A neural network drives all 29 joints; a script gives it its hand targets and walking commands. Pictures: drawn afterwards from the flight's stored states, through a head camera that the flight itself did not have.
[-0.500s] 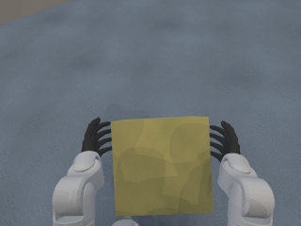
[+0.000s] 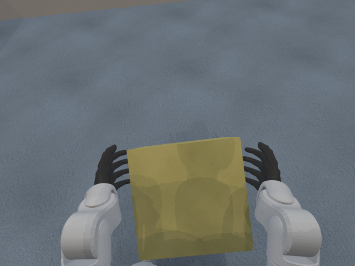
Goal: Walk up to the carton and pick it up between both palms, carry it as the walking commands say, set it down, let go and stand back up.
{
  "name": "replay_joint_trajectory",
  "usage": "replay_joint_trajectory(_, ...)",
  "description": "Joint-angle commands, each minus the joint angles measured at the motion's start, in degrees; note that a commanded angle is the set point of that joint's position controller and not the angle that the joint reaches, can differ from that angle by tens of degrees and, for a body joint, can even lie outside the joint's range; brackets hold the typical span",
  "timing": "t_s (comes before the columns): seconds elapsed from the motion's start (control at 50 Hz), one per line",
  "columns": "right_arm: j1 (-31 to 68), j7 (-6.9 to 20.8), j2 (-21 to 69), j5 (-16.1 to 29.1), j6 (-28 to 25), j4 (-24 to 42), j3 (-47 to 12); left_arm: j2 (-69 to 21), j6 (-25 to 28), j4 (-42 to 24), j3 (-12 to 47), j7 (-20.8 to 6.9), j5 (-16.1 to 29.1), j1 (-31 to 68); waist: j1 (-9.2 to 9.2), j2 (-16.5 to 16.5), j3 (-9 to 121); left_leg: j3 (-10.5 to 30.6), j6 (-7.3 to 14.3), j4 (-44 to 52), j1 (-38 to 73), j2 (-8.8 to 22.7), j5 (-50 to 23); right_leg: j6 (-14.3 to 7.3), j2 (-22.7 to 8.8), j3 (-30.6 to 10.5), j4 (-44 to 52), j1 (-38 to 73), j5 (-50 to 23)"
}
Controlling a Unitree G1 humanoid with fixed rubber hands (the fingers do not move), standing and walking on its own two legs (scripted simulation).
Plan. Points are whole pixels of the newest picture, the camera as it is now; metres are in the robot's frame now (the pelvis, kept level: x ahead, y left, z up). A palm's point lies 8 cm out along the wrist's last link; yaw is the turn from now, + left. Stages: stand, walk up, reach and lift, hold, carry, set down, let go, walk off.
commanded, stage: carry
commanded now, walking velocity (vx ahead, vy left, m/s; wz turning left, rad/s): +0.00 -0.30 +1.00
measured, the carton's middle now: (189, 188) +0.30 -0.02 -0.01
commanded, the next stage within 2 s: none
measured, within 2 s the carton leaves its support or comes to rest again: neither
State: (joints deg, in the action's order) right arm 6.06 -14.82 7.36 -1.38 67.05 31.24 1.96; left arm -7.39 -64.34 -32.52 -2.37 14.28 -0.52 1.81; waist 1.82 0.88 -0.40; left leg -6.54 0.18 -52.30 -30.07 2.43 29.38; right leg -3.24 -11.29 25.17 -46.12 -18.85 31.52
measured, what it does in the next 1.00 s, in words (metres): steps on the spot, turning left: left foot, then right foot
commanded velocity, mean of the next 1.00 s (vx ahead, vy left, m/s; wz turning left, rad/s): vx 0.00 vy -0.30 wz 1.00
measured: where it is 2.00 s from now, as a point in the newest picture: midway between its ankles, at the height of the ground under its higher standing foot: outside the picture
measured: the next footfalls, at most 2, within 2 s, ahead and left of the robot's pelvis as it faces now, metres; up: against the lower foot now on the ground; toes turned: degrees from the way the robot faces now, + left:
left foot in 0.04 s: +0.04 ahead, +0.14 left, +0.00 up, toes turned +7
right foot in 0.20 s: +0.04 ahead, -0.10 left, +0.00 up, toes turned +0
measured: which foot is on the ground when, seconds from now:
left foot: up 0.00-0.02, down 0.04-0.22, up 0.24-0.48, down 0.50-0.72, up 0.74-0.98, down 1.00-1.00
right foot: down 0.00-0.04, up 0.06-0.18, down 0.20-0.52, up 0.54-0.68, down 0.70-1.00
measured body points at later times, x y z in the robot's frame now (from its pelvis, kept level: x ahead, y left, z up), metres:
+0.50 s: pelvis +0.04 -0.02 -0.01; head +0.09 -0.02 +0.44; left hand +0.21 +0.23 +0.08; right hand +0.36 -0.04 +0.07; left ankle -0.03 +0.08 -0.71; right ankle +0.00 -0.10 -0.70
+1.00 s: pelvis +0.09 -0.04 +0.00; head +0.13 -0.01 +0.44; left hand +0.13 +0.28 +0.09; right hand +0.38 +0.10 +0.08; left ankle -0.02 +0.03 -0.71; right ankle +0.12 -0.13 -0.70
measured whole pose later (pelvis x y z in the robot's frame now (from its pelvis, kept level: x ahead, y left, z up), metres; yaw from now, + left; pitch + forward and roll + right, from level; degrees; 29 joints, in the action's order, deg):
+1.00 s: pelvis +0.09 -0.04 +0.00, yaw +55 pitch +5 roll +0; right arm 7.8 -14.8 7.5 -1.5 68.0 30.7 2.0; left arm -7.4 -66.7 -32.6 -2.5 14.3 -3.4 5.1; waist 1.9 1.9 -0.3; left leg -4.5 -1.2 -43.4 -26.9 3.3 18.8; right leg -0.9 -12.4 23.1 -49.5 -21.7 28.5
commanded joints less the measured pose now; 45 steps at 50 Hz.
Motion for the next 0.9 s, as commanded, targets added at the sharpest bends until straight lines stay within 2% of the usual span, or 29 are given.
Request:
replay_joint_trajectory(0.0,24.74,15.26,51.39,19.57,-1.02,8.96,-37.99,-51.8,0.06,-10.54,37.52,-13.36,18.78,24.72,1.68,-11.49,29.54,-3.35,5.2,18.2,19.53,-1.9,-14.28,3.37,-8.73,-7.32,-14.54,14.77,-91.98)
replay_joint_trajectory(0.02,23.71,15.52,51.82,18.88,-1.1,7.38,-37.07,-51.45,-0.13,-11.21,38.05,-13.58,19.0,24.9,1.71,1.16,27.86,16.77,10.95,19.07,35.2,6.99,-52.79,6.83,-3.06,-10.03,-25.68,-6.76,-52.67)
replay_joint_trajectory(0.04,24.53,15.22,50.97,18.45,-1.08,6.55,-35.95,-51.1,-0.5,-13.07,38.9,-13.99,19.35,24.98,-1.6,21.34,26.32,41.26,17.44,18.7,43.98,20.55,-92.93,9.45,8.46,-13.26,-33.48,-22.93,8.92)
replay_joint_trajectory(0.06,22.05,15.03,51.57,17.74,-0.75,5.23,-35.11,-49.62,-0.56,-15.67,39.48,-14.31,20.04,28.55,-0.94,16.92,24.19,45.8,19.03,19.72,42.05,18.68,-95.56,8.42,10.95,-25.43,-32.87,-23.97,16.46)
replay_joint_trajectory(0.08,21.68,14.95,52.02,17.66,-0.27,5.87,-36.27,-50.0,-0.92,-13.7,39.77,-14.76,19.47,28.13,-0.41,10.75,22.15,41.87,17.8,21.51,34.58,17.17,-76.99,7.78,9.77,-26.95,-27.51,-21.72,13.58)
replay_joint_trajectory(0.1,22.44,15.15,52.4,17.59,-0.2,5.79,-36.43,-51.55,-0.89,-12.57,39.68,-15.04,19.13,28.31,0.16,10.33,19.76,38.36,15.89,23.54,28.37,16.9,-61.33,6.52,8.22,-27.28,-17.18,-19.25,11.16)
replay_joint_trajectory(0.14,25.95,15.65,53.57,19.15,-1.32,8.62,-38.03,-53.26,0.0,-10.91,38.39,-15.27,18.77,28.28,0.1,15.63,20.72,31.12,12.17,20.29,21.45,14.32,-58.8,5.37,7.4,-25.9,1.87,-9.03,5.94)
replay_joint_trajectory(0.18,25.21,15.17,54.56,19.39,-2.78,11.38,-38.63,-54.23,1.28,-13.93,37.99,-15.51,19.96,28.98,-0.99,12.51,25.23,25.66,8.42,15.14,10.95,10.67,-55.17,4.88,8.63,-22.53,19.11,11.33,-10.38)
replay_joint_trajectory(0.2,24.09,14.78,54.63,19.04,-2.96,11.47,-38.74,-54.15,1.7,-12.64,36.9,-15.66,20.02,26.75,-2.43,2.01,28.19,14.03,3.9,3.87,0.26,4.62,-37.15,2.36,0.15,-24.79,27.82,27.36,-32.77)
replay_joint_trajectory(0.22,22.35,14.52,54.51,18.62,-2.97,11.77,-38.64,-53.73,2.42,-13.54,37.43,-15.62,21.0,27.92,-1.28,-17.91,31.04,2.33,1.14,-9.17,-14.17,-3.55,5.16,-1.97,-15.05,-30.28,18.99,41.85,-70.05)
replay_joint_trajectory(0.24,26.72,14.61,52.92,19.16,-3.24,13.82,-38.86,-54.96,2.77,-12.0,37.1,-15.78,20.83,26.55,-2.03,-20.38,30.66,1.55,0.69,-20.63,-14.27,-0.98,9.31,-6.37,-18.22,-27.24,13.37,39.49,-86.32)
replay_joint_trajectory(0.26,28.43,15.03,52.09,19.77,-3.03,13.39,-39.29,-54.75,2.45,-9.97,36.58,-15.42,19.36,25.06,-2.13,-16.56,27.91,1.71,0.96,-25.07,-13.78,-0.29,8.05,-6.49,-16.96,-24.81,12.8,35.73,-92.08)
replay_joint_trajectory(0.32,27.12,15.73,50.57,20.21,-1.59,10.24,-38.65,-53.0,1.28,-9.11,35.94,-14.49,17.26,24.39,-2.6,-11.51,17.81,-1.71,0.52,-21.66,-17.23,2.32,3.31,-5.31,-13.76,-17.93,13.84,32.24,-77.03)
replay_joint_trajectory(0.36,27.12,15.59,49.76,20.54,-0.78,9.39,-38.95,-51.07,0.53,-8.1,35.13,-14.16,16.77,24.28,-2.79,-12.32,17.22,-4.08,0.37,-15.83,-14.24,1.33,1.83,-3.5,-12.23,-13.93,12.96,31.25,-75.12)
replay_joint_trajectory(0.44,25.98,15.51,49.77,21.2,0.08,9.0,-38.5,-50.82,-0.27,-8.48,36.05,-13.62,17.24,24.2,-2.35,-14.79,24.67,-11.66,1.04,4.84,1.68,-4.75,-0.31,-0.12,-9.9,-7.32,0.91,27.51,-95.12)
replay_joint_trajectory(0.46,24.72,15.51,49.79,21.09,0.24,8.82,-37.96,-50.77,-0.53,-8.62,36.65,-13.49,17.49,24.17,-0.74,-14.62,26.69,-10.76,2.15,12.77,9.67,-5.11,-4.18,1.13,-9.02,-6.43,-6.61,22.81,-99.23)
replay_joint_trajectory(0.48,22.28,15.56,50.54,20.64,0.14,8.21,-37.22,-50.13,-0.68,-9.42,37.05,-13.45,17.95,25.7,2.81,-10.25,28.1,-0.65,4.64,22.24,23.92,-1.75,-16.8,3.8,-7.37,-7.09,-18.83,9.1,-92.48)
replay_joint_trajectory(0.52,21.39,15.23,50.75,19.43,0.0,5.52,-35.28,-49.95,-1.13,-11.96,38.93,-14.01,18.83,26.8,-0.84,22.78,23.31,43.93,16.66,19.74,46.46,21.22,-100.67,9.35,11.26,-15.49,-37.43,-30.11,9.03)
replay_joint_trajectory(0.54,20.22,15.24,52.17,18.73,0.01,4.76,-34.71,-49.34,-1.03,-13.98,39.51,-14.35,19.76,30.33,-0.3,14.86,24.13,46.48,17.62,17.94,43.55,19.05,-103.18,8.1,10.66,-28.95,-35.34,-27.1,11.74)
replay_joint_trajectory(0.58,22.81,15.36,52.89,18.38,-0.31,7.72,-36.22,-52.69,-1.1,-12.22,40.72,-15.25,20.04,29.59,0.36,11.93,19.62,40.95,15.2,22.05,28.98,19.12,-70.6,7.18,7.69,-29.12,-19.4,-21.7,10.19)
replay_joint_trajectory(0.62,26.0,15.53,53.67,19.66,-1.63,10.86,-37.69,-54.54,0.12,-11.43,39.91,-15.25,20.04,29.65,0.45,16.61,21.09,33.3,10.99,20.32,23.28,15.81,-65.98,6.95,7.41,-27.39,-1.49,-11.76,3.73)
replay_joint_trajectory(0.66,24.74,15.09,54.45,20.58,-2.73,14.3,-39.08,-54.58,0.91,-14.97,39.33,-15.38,20.76,29.32,0.65,14.75,24.91,30.77,7.9,17.49,17.05,13.39,-64.61,6.94,9.24,-24.05,11.84,1.83,-5.08)
replay_joint_trajectory(0.68,23.37,14.67,54.71,20.47,-2.85,14.42,-39.43,-55.05,1.11,-14.91,38.81,-15.46,20.9,27.96,-0.87,9.84,27.54,23.16,4.42,10.76,9.15,9.53,-57.31,5.64,7.41,-22.7,24.94,16.36,-15.77)
replay_joint_trajectory(0.7,21.84,14.36,55.07,20.06,-2.89,14.67,-39.25,-54.86,1.55,-14.24,38.32,-15.6,20.94,27.05,-0.87,-5.14,31.35,10.56,0.72,-1.66,-2.99,1.28,-16.08,3.2,-3.89,-25.63,24.57,33.98,-46.0)
replay_joint_trajectory(0.72,23.06,14.42,54.29,20.37,-2.72,14.97,-39.45,-54.83,2.04,-14.72,39.11,-15.68,21.81,28.49,-0.52,-17.88,34.41,1.97,-1.77,-15.42,-12.85,-2.94,9.26,-1.52,-17.44,-30.51,14.16,42.97,-74.79)
replay_joint_trajectory(0.74,27.99,14.82,52.77,21.35,-2.77,16.98,-39.98,-55.53,1.97,-12.47,38.3,-15.67,20.77,27.17,-1.46,-18.72,32.71,1.68,-2.21,-25.06,-12.11,-0.6,10.42,-6.0,-18.74,-28.09,10.72,38.03,-88.53)
replay_joint_trajectory(0.78,30.35,15.86,51.51,22.95,-1.61,15.78,-40.93,-53.69,0.78,-8.85,35.97,-14.7,16.8,24.39,-2.26,-13.35,25.44,1.77,-1.67,-26.67,-13.46,2.06,8.6,-6.89,-17.37,-24.25,13.01,31.12,-80.32)
replay_joint_trajectory(0.82,29.85,16.12,51.33,23.57,-0.9,13.72,-40.36,-52.34,-0.04,-9.17,35.47,-14.18,15.8,26.06,-1.89,-11.03,20.82,-1.03,-2.28,-18.67,-15.34,3.5,5.54,-5.1,-14.37,-18.43,14.47,31.52,-71.01)
replay_joint_trajectory(0.88,29.9,15.82,50.12,23.51,0.37,12.15,-40.28,-50.84,-1.14,-6.8,34.69,-13.5,15.01,24.42,-2.79,-14.13,21.48,-5.42,-2.81,-5.02,-8.81,1.75,3.57,-2.46,-12.71,-11.79,13.65,29.38,-70.44)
